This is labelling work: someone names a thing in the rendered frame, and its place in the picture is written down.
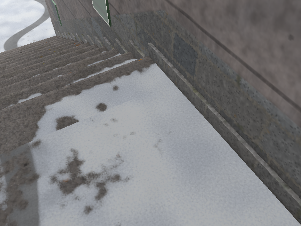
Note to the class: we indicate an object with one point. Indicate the stairs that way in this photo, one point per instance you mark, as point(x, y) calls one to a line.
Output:
point(40, 67)

